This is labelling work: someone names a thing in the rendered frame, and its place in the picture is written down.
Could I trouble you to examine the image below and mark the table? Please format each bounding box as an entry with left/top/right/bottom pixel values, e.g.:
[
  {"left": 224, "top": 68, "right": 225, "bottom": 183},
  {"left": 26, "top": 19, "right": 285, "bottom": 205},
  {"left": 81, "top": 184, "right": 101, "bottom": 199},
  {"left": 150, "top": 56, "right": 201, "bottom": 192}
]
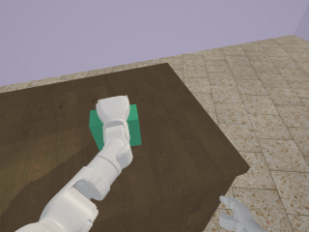
[{"left": 0, "top": 63, "right": 250, "bottom": 232}]

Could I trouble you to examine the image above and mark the left robot hand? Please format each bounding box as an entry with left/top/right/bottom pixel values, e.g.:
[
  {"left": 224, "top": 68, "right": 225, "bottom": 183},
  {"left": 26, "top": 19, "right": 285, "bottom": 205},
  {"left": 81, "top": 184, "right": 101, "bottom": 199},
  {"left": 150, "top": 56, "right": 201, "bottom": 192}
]
[{"left": 96, "top": 95, "right": 130, "bottom": 124}]

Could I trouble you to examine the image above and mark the right robot hand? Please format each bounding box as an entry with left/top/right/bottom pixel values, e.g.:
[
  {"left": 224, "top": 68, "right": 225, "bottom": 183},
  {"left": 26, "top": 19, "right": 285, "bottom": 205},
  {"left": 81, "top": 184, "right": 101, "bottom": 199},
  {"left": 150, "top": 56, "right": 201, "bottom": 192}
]
[{"left": 219, "top": 195, "right": 255, "bottom": 232}]

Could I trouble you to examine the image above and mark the right robot forearm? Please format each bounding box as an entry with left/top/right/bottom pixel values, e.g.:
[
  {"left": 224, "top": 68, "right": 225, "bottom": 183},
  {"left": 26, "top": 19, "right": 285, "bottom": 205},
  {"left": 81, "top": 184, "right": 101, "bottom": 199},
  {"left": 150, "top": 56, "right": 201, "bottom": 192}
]
[{"left": 239, "top": 219, "right": 267, "bottom": 232}]

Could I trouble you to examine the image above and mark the left robot upper arm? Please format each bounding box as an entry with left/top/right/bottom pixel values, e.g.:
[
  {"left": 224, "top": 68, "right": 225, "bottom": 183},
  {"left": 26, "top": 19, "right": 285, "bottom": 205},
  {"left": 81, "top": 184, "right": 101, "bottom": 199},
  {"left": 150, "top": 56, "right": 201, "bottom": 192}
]
[{"left": 15, "top": 187, "right": 98, "bottom": 232}]

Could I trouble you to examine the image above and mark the sponge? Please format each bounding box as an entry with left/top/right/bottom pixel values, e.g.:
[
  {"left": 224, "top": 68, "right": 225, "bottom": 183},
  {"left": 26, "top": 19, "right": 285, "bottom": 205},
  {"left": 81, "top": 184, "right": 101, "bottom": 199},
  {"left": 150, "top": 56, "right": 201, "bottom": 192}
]
[{"left": 89, "top": 104, "right": 142, "bottom": 151}]

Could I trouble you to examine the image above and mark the left robot forearm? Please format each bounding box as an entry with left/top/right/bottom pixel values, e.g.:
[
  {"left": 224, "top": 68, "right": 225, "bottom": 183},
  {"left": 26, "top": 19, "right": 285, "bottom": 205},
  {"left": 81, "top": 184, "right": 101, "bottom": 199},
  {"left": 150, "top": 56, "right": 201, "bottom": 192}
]
[{"left": 39, "top": 118, "right": 133, "bottom": 221}]

